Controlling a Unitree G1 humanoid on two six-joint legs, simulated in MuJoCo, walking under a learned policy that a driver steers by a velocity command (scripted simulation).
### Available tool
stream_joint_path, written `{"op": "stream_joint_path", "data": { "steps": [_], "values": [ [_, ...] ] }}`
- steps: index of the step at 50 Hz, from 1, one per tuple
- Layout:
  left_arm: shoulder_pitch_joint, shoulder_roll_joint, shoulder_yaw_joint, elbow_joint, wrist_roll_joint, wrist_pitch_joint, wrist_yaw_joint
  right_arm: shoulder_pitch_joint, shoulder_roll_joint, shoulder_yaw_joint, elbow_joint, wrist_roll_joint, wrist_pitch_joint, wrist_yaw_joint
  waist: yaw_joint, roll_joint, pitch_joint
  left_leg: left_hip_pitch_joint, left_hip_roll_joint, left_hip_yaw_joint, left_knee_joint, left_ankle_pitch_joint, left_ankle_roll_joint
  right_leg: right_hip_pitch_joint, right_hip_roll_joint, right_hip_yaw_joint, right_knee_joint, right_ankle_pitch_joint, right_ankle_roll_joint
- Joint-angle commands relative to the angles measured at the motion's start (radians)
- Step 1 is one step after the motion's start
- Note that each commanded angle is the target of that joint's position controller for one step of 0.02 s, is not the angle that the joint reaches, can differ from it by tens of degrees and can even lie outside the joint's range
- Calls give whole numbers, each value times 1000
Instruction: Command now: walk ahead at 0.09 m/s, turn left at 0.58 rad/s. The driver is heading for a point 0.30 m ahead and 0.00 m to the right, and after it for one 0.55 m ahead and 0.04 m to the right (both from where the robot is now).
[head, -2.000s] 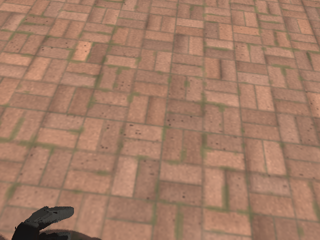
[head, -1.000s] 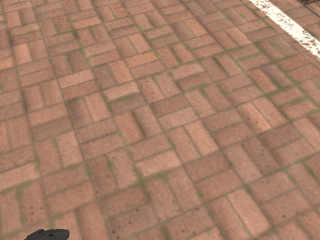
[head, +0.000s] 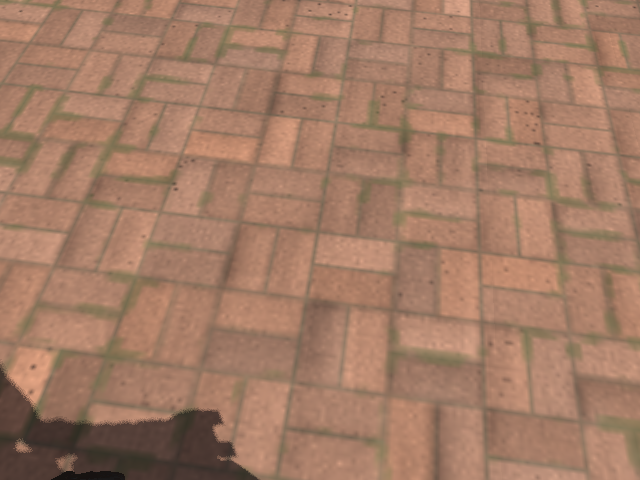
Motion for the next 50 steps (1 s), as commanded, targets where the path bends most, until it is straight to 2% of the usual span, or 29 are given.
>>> {"op": "stream_joint_path", "data": {
  "steps": [1,4,5,6,7,8,9,10,12,16,19,22,23,24,25,26,28,29,31,35,40,42,43,44,45,46,47,48,50],
  "values": [
    [-9,103,30,-68,-3,-14,-6,-22,-148,-38,-76,0,4,-10,18,156,-171,80,236,-234,-15,409,125,132,52,-21,-91,-13,-8],
    [61,123,45,-55,-1,-36,-11,-73,-126,-29,-97,6,6,-13,76,180,-156,79,187,-291,78,297,64,285,33,-23,-345,150,-62],
    [94,179,57,-58,16,-39,-4,-42,-78,-14,-109,-7,2,-12,62,86,-207,4,130,-234,209,106,16,438,-130,97,-356,339,-124],
    [70,239,66,-67,40,-26,5,77,-33,-4,-110,-13,-2,-12,-20,-176,-216,-214,-27,-75,413,-417,-52,596,-345,342,-345,668,-293],
    [129,199,64,-50,34,-17,2,108,-121,-21,-105,-14,-5,-9,6,-245,-257,-304,7,-24,631,-514,-103,609,-446,508,-370,640,-411],
    [118,143,49,-63,20,-15,2,94,-177,-40,-83,-3,1,-9,24,-141,-235,-328,54,-31,726,-424,-120,588,-382,411,-372,430,-388],
    [101,111,42,-62,11,-8,1,55,-170,-42,-73,2,12,-11,32,-87,-196,-355,82,-7,741,-336,-129,553,-299,298,-387,183,-330],
    [87,98,36,-60,0,-1,2,30,-146,-36,-76,0,21,-12,38,-85,-158,-369,100,9,721,-281,-134,507,-246,246,-427,-53,-295],
    [95,119,37,-46,-4,5,7,3,-87,-16,-91,-1,17,3,48,-141,-103,-335,106,71,635,-220,-136,425,-191,187,-506,-237,-280],
    [117,147,47,-33,-10,-10,2,-39,-38,9,-94,-10,-26,21,73,-146,-109,-184,128,128,353,-192,-102,388,-189,119,-546,-215,-296],
    [145,173,53,-14,-25,-12,-14,-44,-50,10,-84,-6,-49,27,76,-150,-96,-56,118,159,163,-143,-75,343,-201,109,-541,-187,-312],
    [153,148,39,-1,-39,-1,-26,47,-53,2,-43,-4,-65,27,11,-105,-81,187,98,181,-68,0,-34,215,-162,103,-469,-234,-275],
    [135,90,20,-6,-28,-6,-29,106,-67,-3,-36,-10,-67,18,-25,-80,-106,324,166,106,-92,4,-16,130,-117,82,-384,-215,-224],
    [94,-9,-10,-33,-5,-17,-38,195,-130,-15,-34,-32,-64,4,-57,106,-158,448,370,-114,-146,66,30,11,0,-27,-98,-266,-141],
    [95,21,-2,-73,-17,-30,-28,195,-228,-43,-23,-51,-60,10,-37,291,-110,361,537,-329,-221,23,159,-130,52,-106,60,-406,-112],
    [100,116,26,-59,-21,-31,-21,176,-168,-33,-26,-42,-71,10,-43,211,-71,321,529,-311,-220,58,201,-144,-1,-44,222,-408,-98],
    [164,126,42,-15,-27,-10,-19,82,-86,-8,-38,-23,-83,9,7,188,-42,313,439,-130,-212,210,134,-168,-18,-20,302,-298,-82],
    [163,122,46,-15,-22,0,-17,41,-80,-7,-40,-16,-82,6,19,183,-21,301,429,-69,-209,346,116,-177,-24,-19,303,-238,-68],
    [150,79,39,-24,-20,13,-22,11,-82,-11,-43,-27,-78,-6,33,150,-28,242,392,64,-200,557,96,-115,-19,-65,277,-134,-43],
    [73,20,18,-80,-19,26,-45,10,-112,-25,-23,-22,-51,-25,8,161,-51,189,364,195,-182,566,88,22,-28,-136,54,-3,-38],
    [78,74,43,-123,-17,33,-78,-13,-148,-42,-9,12,-40,-23,33,149,-91,212,403,214,-34,620,63,141,7,-180,-104,-21,-111],
    [208,128,75,-95,-10,31,-64,-4,-122,-35,-3,19,-46,-20,99,78,-166,146,325,280,216,623,-3,378,74,-199,-258,142,-172],
    [282,224,102,-102,-9,33,-38,40,-89,-22,-12,-17,-56,-13,121,-91,-239,-62,250,307,483,280,-87,614,-84,28,-271,575,-253],
    [263,310,105,-133,15,28,-28,98,-15,8,-50,-59,-63,-3,55,-272,-357,-340,69,212,812,-524,-153,800,-370,478,-275,814,-507],
    [259,237,90,-143,6,23,-35,39,-95,-9,-33,-26,-63,7,125,-132,-432,-359,100,39,894,-483,-144,765,-356,470,-343,584,-531],
    [189,203,78,-147,-3,17,-36,-16,-116,-13,-50,1,-58,8,103,-101,-306,-409,131,44,880,-403,-126,669,-309,371,-364,434,-478],
    [140,167,69,-146,-21,19,-31,-30,-111,-15,-41,-9,-49,-3,78,-33,-223,-410,163,50,804,-333,-121,570,-250,298,-383,301,-410],
    [96,147,62,-154,-27,27,-25,-42,-119,-20,-39,-23,-39,-15,60,-24,-172,-376,178,50,728,-278,-125,470,-213,258,-401,231,-372],
    [48,158,64,-169,-5,39,-15,-9,-99,-18,-32,-29,-26,-18,19,-71,-150,-259,150,75,640,-207,-136,327,-151,201,-425,226,-351]
  ]
}}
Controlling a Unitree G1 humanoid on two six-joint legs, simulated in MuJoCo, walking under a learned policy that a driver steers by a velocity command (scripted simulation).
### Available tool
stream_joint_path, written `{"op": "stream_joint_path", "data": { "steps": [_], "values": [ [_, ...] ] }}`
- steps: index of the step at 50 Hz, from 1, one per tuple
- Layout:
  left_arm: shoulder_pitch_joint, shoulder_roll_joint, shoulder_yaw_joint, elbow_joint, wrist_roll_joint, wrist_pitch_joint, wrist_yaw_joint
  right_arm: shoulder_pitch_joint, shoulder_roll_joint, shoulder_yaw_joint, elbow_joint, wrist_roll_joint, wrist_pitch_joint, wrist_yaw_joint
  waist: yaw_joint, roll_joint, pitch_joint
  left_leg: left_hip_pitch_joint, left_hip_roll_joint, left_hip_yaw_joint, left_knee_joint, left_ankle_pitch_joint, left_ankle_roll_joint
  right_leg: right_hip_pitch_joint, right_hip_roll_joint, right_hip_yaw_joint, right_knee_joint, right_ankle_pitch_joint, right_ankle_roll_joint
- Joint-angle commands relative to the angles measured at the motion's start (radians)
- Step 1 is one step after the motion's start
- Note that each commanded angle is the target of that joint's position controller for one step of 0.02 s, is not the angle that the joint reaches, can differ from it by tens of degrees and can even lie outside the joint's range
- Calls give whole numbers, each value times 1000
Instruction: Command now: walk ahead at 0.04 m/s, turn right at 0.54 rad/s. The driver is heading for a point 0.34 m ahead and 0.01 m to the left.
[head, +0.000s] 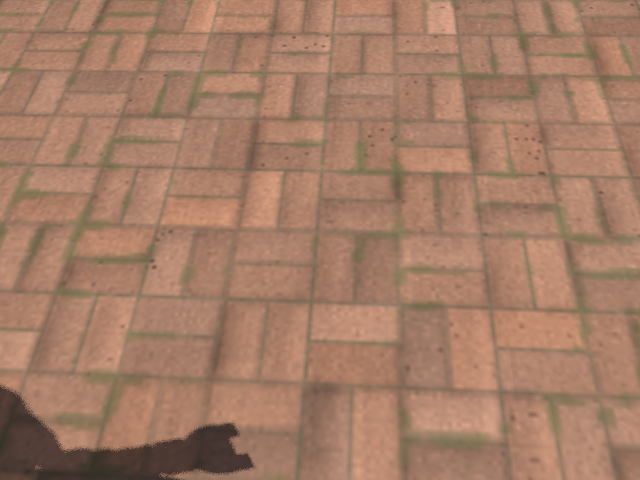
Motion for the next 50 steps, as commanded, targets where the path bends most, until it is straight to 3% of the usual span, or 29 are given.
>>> {"op": "stream_joint_path", "data": {
  "steps": [1,5,10,13,14,15,16,17,18,19,20,24,27,29,31,32,33,34,35,36,37,39,41,44,47,50],
  "values": [
    [-32,155,45,-76,12,1,21,59,-88,-26,-53,-7,0,-10,-29,-129,-166,-19,3,-31,-97,81,-16,130,-223,283,-193,203,-183],
    [-25,172,55,-75,1,12,39,32,-62,-14,-55,-4,-2,-7,-10,-140,-189,34,-16,-47,-276,149,-34,113,-202,313,-182,65,-172],
    [-23,171,56,-80,-1,28,33,1,-77,-23,-74,8,-19,10,11,-178,-175,96,-42,-58,-453,153,-16,125,-198,430,-157,-44,-148],
    [-32,140,44,-82,-13,39,37,72,-79,-32,-54,6,-35,22,-31,-171,-182,261,-23,-35,-728,307,30,107,-152,420,-66,-21,-82],
    [14,92,28,-77,-6,38,38,83,-140,-44,-62,-13,-34,18,-12,-58,-192,347,139,-175,-806,331,86,31,-88,343,61,-163,-21],
    [14,74,26,-105,-7,28,37,46,-222,-61,-61,-42,-23,16,38,241,-120,327,303,-416,-870,433,233,-146,80,133,228,-384,39],
    [16,152,48,-91,12,15,38,23,-165,-49,-88,-54,-28,16,4,238,-130,278,384,-512,-883,470,335,-145,45,145,475,-485,83],
    [41,181,61,-67,2,13,35,2,-128,-37,-96,-38,-30,11,14,157,-135,285,341,-446,-881,352,320,-162,29,157,580,-418,92],
    [58,158,57,-42,0,19,34,-13,-107,-31,-93,-17,-30,8,22,114,-122,303,270,-368,-885,177,267,-183,14,141,604,-345,105],
    [60,128,48,-36,6,22,34,0,-98,-28,-82,5,-32,5,9,126,-106,348,235,-348,-899,56,239,-237,6,129,614,-284,117],
    [53,97,37,-32,5,20,29,31,-93,-22,-68,11,-32,2,-7,133,-91,371,221,-333,-915,15,233,-261,-1,116,610,-252,123],
    [-49,53,12,-54,-4,-15,11,109,-117,-30,-43,10,-32,-2,-65,154,-60,400,194,-259,-954,53,229,-198,-47,-7,374,-213,122],
    [-62,32,0,-51,-10,-41,0,137,-152,-40,-30,19,-34,5,-75,176,-48,328,198,-219,-956,96,240,-30,-44,-50,171,-254,95],
    [-25,50,5,-34,-17,-53,-6,148,-165,-42,-20,31,-31,15,-55,166,-39,274,209,-221,-941,82,252,81,-34,-69,44,-208,66],
    [66,51,12,10,-18,-61,-5,144,-141,-31,-13,39,-26,23,1,120,-40,168,185,-211,-883,86,232,285,-21,-78,-122,-76,33],
    [149,66,19,30,-19,-64,3,132,-94,-15,-14,34,-31,27,46,94,-77,70,151,-188,-805,96,193,449,-65,-27,-132,-71,17],
    [282,114,30,49,-9,-66,16,80,-3,13,-38,18,-42,38,108,-50,-139,-84,53,-93,-533,51,122,627,-243,187,-187,-160,-23],
    [332,249,65,60,9,-64,12,60,5,15,-99,29,-64,32,107,-272,-131,-309,-27,12,-291,-58,80,642,-458,516,-274,-365,-156],
    [329,193,55,70,13,-80,8,27,-87,-10,-102,49,-75,25,122,-196,-66,-384,24,-70,-111,-66,80,566,-485,580,-308,-503,-220],
    [275,122,29,68,10,-92,8,39,-116,-23,-90,51,-76,28,87,-184,0,-416,37,-99,-59,21,89,534,-430,501,-314,-439,-195],
    [216,90,16,60,12,-97,7,62,-108,-25,-67,38,-72,31,50,-174,12,-395,58,-80,-51,95,85,504,-377,390,-317,-265,-163],
    [139,72,7,54,9,-91,8,69,-90,-25,-54,10,-66,37,10,-154,13,-319,77,-42,-93,192,56,440,-316,212,-300,232,-124],
    [120,78,8,61,12,-82,16,71,-38,-8,-48,3,-63,45,-2,-132,-25,-216,63,18,-167,268,21,374,-268,84,-283,512,-117],
    [139,97,10,92,10,-63,30,-15,19,19,-67,6,-63,55,25,-131,-35,-56,39,61,-417,411,14,298,-217,-17,-268,573,-98],
    [184,129,17,128,-1,-55,32,-53,-14,11,-81,9,-62,66,33,-136,-61,27,7,50,-539,480,42,333,-255,11,-227,569,-97],
    [135,137,20,135,-18,-53,32,17,-63,-10,-64,-2,-64,67,-36,-113,-101,163,-20,46,-651,515,101,351,-257,29,-104,581,-63]
  ]
}}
